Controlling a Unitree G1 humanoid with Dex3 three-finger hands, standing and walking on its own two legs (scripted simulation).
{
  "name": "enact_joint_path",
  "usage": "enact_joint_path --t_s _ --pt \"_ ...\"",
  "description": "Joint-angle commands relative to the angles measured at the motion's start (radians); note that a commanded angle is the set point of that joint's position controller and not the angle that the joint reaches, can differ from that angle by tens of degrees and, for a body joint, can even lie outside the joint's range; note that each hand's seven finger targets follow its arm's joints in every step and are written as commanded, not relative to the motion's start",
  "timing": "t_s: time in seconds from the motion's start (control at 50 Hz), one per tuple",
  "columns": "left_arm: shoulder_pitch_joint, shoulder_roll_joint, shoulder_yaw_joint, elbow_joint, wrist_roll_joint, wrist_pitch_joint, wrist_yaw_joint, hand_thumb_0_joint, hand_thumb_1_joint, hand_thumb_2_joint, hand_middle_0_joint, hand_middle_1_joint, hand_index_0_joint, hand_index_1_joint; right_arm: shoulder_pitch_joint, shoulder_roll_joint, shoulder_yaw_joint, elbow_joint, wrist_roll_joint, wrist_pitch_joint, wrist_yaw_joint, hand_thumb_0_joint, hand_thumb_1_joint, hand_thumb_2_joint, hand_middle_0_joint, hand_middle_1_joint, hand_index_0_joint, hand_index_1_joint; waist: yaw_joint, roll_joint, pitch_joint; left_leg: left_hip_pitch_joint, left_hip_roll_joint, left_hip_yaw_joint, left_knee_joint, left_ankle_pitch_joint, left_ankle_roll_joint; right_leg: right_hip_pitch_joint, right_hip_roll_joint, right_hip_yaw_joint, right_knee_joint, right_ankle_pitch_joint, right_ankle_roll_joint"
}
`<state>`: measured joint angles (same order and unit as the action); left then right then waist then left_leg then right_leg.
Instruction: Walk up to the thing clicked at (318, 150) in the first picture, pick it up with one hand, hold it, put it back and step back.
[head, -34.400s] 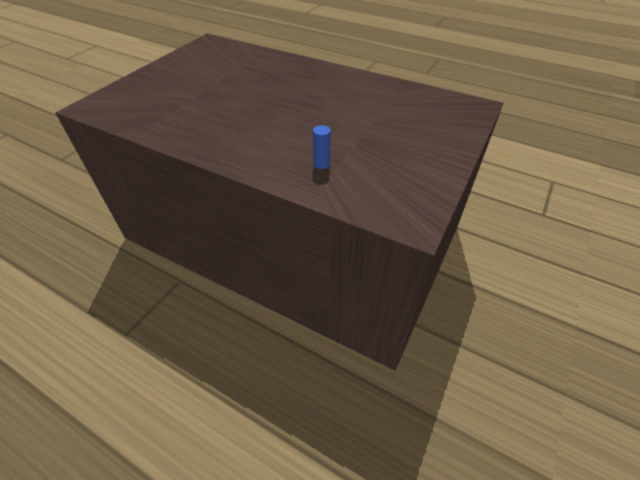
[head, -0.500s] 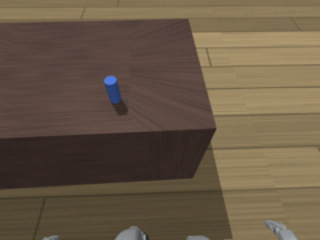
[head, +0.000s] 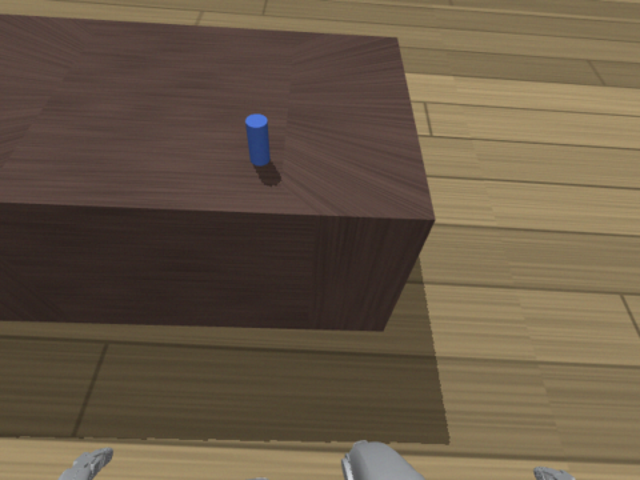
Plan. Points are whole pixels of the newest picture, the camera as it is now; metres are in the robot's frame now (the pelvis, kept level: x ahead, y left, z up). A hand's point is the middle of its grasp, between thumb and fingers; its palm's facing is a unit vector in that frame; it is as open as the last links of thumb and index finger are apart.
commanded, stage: step back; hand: left
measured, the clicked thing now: (258, 140) +0.79 +0.13 -0.11
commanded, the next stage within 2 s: none
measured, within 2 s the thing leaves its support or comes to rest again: neither
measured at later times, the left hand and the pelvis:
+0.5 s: hand out of the picture -0.05 +0.23 -0.14, palm faces -0.02 -0.90 -0.43, open 7.4 cm; pelvis -0.16 -0.04 +0.00, yaw +0 degrees
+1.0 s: hand out of the picture -0.26 +0.20 -0.15, palm faces -0.05 -0.91 -0.40, open 7.4 cm; pelvis -0.34 -0.07 -0.01, yaw -3 degrees
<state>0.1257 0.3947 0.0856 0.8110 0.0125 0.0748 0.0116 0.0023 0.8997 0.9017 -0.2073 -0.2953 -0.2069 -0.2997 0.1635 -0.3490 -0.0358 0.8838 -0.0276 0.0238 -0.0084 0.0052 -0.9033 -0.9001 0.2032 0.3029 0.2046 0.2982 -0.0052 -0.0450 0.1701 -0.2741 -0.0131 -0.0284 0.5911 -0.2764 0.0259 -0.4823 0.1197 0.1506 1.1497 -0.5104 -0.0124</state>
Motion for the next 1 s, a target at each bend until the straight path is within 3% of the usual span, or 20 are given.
enact_joint_path --t_s 0.0,0.08,0.18,0.2,0.22,0.24,0.26,0.32,0.48,0.54,0.56,0.58,0.6,0.68,0.8,0.88,0.9,0.92,0.94,0.98 --pt "0.078 0.170 0.060 -0.059 0.004 -0.028 0.008 0.000 0.900 0.900 -0.200 -0.300 -0.200 -0.300 -0.047 -0.258 -0.079 -0.113 -0.005 -0.032 -0.025 0.000 -0.900 -0.900 0.200 0.300 0.200 0.300 0.015 0.167 -0.171 0.128 0.261 -0.200 -0.158 0.469 0.215 -0.014 -0.027 0.024 0.071 0.004 0.037" --pt "0.058 0.162 0.051 -0.076 0.009 -0.033 0.001 0.000 0.900 0.900 -0.200 -0.300 -0.200 -0.300 0.005 -0.288 -0.093 -0.118 -0.002 -0.028 -0.028 0.000 -0.900 -0.900 0.200 0.300 0.200 0.300 -0.027 0.210 -0.220 0.226 0.291 -0.217 -0.133 0.450 0.235 0.020 -0.072 -0.026 -0.180 -0.019 0.053" --pt "0.209 0.147 0.053 0.008 0.010 -0.044 -0.011 0.000 0.900 0.900 -0.200 -0.300 -0.200 -0.300 -0.064 -0.318 -0.092 -0.139 0.004 0.002 -0.018 0.000 -0.900 -0.900 0.200 0.300 0.200 0.300 0.036 0.266 -0.286 0.073 0.232 -0.154 -0.069 0.323 0.145 0.314 -0.094 -0.163 -0.693 0.216 -0.006" --pt "0.232 0.172 0.058 0.019 0.022 -0.049 -0.009 0.000 0.900 0.900 -0.200 -0.300 -0.200 -0.300 -0.062 -0.296 -0.083 -0.142 0.012 0.007 -0.016 0.000 -0.900 -0.900 0.200 0.300 0.200 0.300 0.043 0.226 -0.278 -0.024 0.198 -0.145 -0.036 0.212 0.095 0.369 -0.119 -0.120 -0.734 0.260 -0.026" --pt "0.211 0.241 0.077 0.004 0.038 -0.056 -0.010 0.000 0.900 0.900 -0.200 -0.300 -0.200 -0.300 -0.046 -0.240 -0.068 -0.154 0.017 0.008 -0.013 0.000 -0.900 -0.900 0.200 0.300 0.200 0.300 0.030 0.028 -0.232 -0.224 0.080 -0.107 0.097 0.008 0.028 0.400 -0.264 0.134 -0.774 0.184 -0.072" --pt "0.128 0.357 0.101 -0.030 0.029 -0.048 -0.011 0.000 0.900 0.900 -0.200 -0.300 -0.200 -0.300 -0.108 -0.211 -0.067 -0.173 0.024 0.006 -0.030 0.000 -0.900 -0.900 0.200 0.300 0.200 0.300 0.074 -0.245 -0.171 -0.256 -0.089 -0.033 0.348 -0.304 -0.027 0.183 -0.484 0.355 -0.865 0.211 -0.240" --pt "0.064 0.370 0.100 -0.068 0.031 -0.053 -0.005 0.000 0.900 0.900 -0.200 -0.300 -0.200 -0.300 -0.103 -0.250 -0.083 -0.162 0.017 0.010 -0.040 0.000 -0.900 -0.900 0.200 0.300 0.200 0.300 0.066 -0.225 -0.103 -0.224 -0.045 -0.133 0.530 -0.339 -0.041 0.034 -0.564 0.435 -0.896 0.237 -0.305" --pt "-0.071 0.236 0.064 -0.086 0.031 -0.061 0.008 0.000 0.900 0.900 -0.200 -0.300 -0.200 -0.300 0.001 -0.231 -0.069 -0.100 0.029 0.003 -0.030 0.000 -0.900 -0.900 0.200 0.300 0.200 0.300 -0.024 -0.086 -0.105 -0.183 -0.109 -0.131 0.616 -0.193 -0.025 0.088 -0.346 0.069 -0.744 0.517 -0.180" --pt "0.039 0.226 0.054 -0.101 0.021 -0.046 0.028 0.000 0.900 0.900 -0.200 -0.300 -0.200 -0.300 0.030 -0.204 -0.057 -0.100 0.007 -0.015 -0.026 0.000 -0.900 -0.900 0.200 0.300 0.200 0.300 0.048 -0.149 -0.220 -0.142 -0.014 -0.002 0.117 -0.229 -0.031 0.441 -0.379 0.064 -0.574 0.818 -0.185" --pt "0.002 0.205 0.034 -0.115 0.008 -0.028 0.017 0.000 0.900 0.900 -0.200 -0.300 -0.200 -0.300 0.111 -0.221 -0.074 -0.062 -0.001 -0.023 -0.024 0.000 -0.900 -0.900 0.200 0.300 0.200 0.300 0.004 -0.076 -0.253 0.085 0.028 -0.026 -0.206 0.144 0.012 0.290 -0.313 0.018 -0.465 0.633 -0.096" --pt "0.027 0.165 0.023 -0.125 0.002 -0.026 0.011 0.000 0.900 0.900 -0.200 -0.300 -0.200 -0.300 0.091 -0.311 -0.095 -0.069 -0.012 -0.025 -0.025 0.000 -0.900 -0.900 0.200 0.300 0.200 0.300 0.020 0.125 -0.267 0.178 0.233 -0.300 -0.209 0.339 0.088 0.103 -0.195 -0.051 -0.330 0.380 -0.038" --pt "-0.035 0.184 0.035 -0.136 -0.007 -0.025 0.023 0.000 0.900 0.900 -0.200 -0.300 -0.200 -0.300 0.033 -0.418 -0.108 -0.095 -0.001 -0.018 -0.013 0.000 -0.900 -0.900 0.200 0.300 0.200 0.300 -0.022 0.288 -0.234 0.032 0.409 -0.467 -0.245 0.467 0.255 0.064 -0.057 -0.112 -0.138 -0.136 -0.001" --pt "-0.061 0.198 0.046 -0.114 0.009 -0.020 0.031 0.000 0.900 0.900 -0.200 -0.300 -0.200 -0.300 0.020 -0.400 -0.111 -0.094 -0.008 -0.024 -0.016 0.000 -0.900 -0.900 0.200 0.300 0.200 0.300 -0.035 0.221 -0.191 -0.072 0.434 -0.498 -0.248 0.434 0.295 0.088 -0.055 0.008 0.029 -0.166 -0.002" --pt "0.064 0.195 0.048 -0.043 -0.007 -0.018 0.020 0.000 0.900 0.900 -0.200 -0.300 -0.200 -0.300 -0.095 -0.287 -0.072 -0.111 -0.010 -0.023 -0.028 0.000 -0.900 -0.900 0.200 0.300 0.200 0.300 0.052 0.175 -0.160 -0.021 0.281 -0.212 -0.180 0.432 0.210 0.042 -0.036 0.015 0.143 -0.009 0.007" --pt "0.046 0.166 0.031 -0.039 0.006 -0.046 0.008 0.000 0.900 0.900 -0.200 -0.300 -0.200 -0.300 -0.009 -0.284 -0.075 -0.110 -0.011 0.003 -0.014 0.000 -0.900 -0.900 0.200 0.300 0.200 0.300 -0.021 0.242 -0.242 0.195 0.251 -0.180 -0.107 0.477 0.211 0.102 -0.088 -0.121 -0.345 -0.011 0.045" --pt "0.171 0.189 0.041 0.044 0.024 -0.066 0.010 0.000 0.900 0.900 -0.200 -0.300 -0.200 -0.300 -0.078 -0.267 -0.064 -0.117 0.011 0.026 -0.005 0.000 -0.900 -0.900 0.200 0.300 0.200 0.300 0.040 0.184 -0.291 -0.005 0.179 -0.111 0.023 0.239 0.094 0.369 -0.124 -0.106 -0.764 0.268 -0.022" --pt "0.172 0.269 0.064 0.037 0.036 -0.073 0.008 0.000 0.900 0.900 -0.200 -0.300 -0.200 -0.300 -0.056 -0.204 -0.046 -0.132 0.012 0.024 -0.004 0.000 -0.900 -0.900 0.200 0.300 0.200 0.300 0.032 -0.045 -0.237 -0.254 0.041 -0.067 0.172 -0.052 0.023 0.420 -0.287 0.167 -0.790 0.204 -0.071" --pt "0.105 0.373 0.090 0.006 0.035 -0.068 0.008 0.000 0.900 0.900 -0.200 -0.300 -0.200 -0.300 -0.112 -0.194 -0.053 -0.154 0.015 0.023 -0.023 0.000 -0.900 -0.900 0.200 0.300 0.200 0.300 0.080 -0.188 -0.186 -0.271 -0.068 -0.091 0.373 -0.329 -0.026 0.202 -0.522 0.364 -0.846 0.264 -0.246" --pt "0.057 0.374 0.084 -0.016 0.033 -0.073 0.013 0.000 0.900 0.900 -0.200 -0.300 -0.200 -0.300 -0.125 -0.231 -0.071 -0.142 0.013 0.027 -0.030 0.000 -0.900 -0.900 0.200 0.300 0.200 0.300 0.078 -0.156 -0.117 -0.237 -0.032 -0.179 0.530 -0.340 -0.037 0.046 -0.579 0.431 -0.885 0.242 -0.306" --pt "-0.063 0.263 0.049 -0.033 0.030 -0.084 0.019 0.000 0.900 0.900 -0.200 -0.300 -0.200 -0.300 -0.052 -0.239 -0.067 -0.088 0.020 0.022 -0.025 0.000 -0.900 -0.900 0.200 0.300 0.200 0.300 -0.011 -0.017 -0.095 -0.213 -0.074 -0.183 0.603 -0.201 -0.031 0.083 -0.403 0.139 -0.772 0.406 -0.209"
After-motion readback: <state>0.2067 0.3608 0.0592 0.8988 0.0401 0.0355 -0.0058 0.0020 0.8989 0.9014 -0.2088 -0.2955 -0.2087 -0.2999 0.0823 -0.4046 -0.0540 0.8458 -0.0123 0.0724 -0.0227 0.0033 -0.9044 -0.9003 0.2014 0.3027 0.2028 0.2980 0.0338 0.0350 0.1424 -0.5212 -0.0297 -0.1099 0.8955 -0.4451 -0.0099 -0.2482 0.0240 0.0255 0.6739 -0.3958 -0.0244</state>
